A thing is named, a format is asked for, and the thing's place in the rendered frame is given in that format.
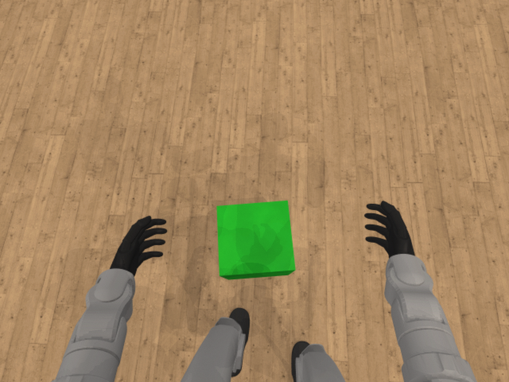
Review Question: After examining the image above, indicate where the left robot hand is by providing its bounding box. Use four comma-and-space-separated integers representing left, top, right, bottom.
110, 216, 167, 276

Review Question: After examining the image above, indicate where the carton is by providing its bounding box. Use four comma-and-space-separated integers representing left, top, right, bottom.
216, 201, 296, 280

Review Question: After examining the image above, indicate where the left robot foot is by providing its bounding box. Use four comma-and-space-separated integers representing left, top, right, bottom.
229, 308, 250, 377

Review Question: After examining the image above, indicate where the robot left forearm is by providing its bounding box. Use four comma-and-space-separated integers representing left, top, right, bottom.
51, 268, 135, 382

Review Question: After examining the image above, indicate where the right robot hand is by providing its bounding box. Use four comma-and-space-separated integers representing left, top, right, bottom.
364, 201, 415, 258

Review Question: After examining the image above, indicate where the left robot thigh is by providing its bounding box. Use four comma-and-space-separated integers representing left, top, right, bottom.
181, 325, 246, 382

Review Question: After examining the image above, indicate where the robot right forearm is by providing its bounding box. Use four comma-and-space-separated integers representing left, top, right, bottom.
384, 254, 477, 382

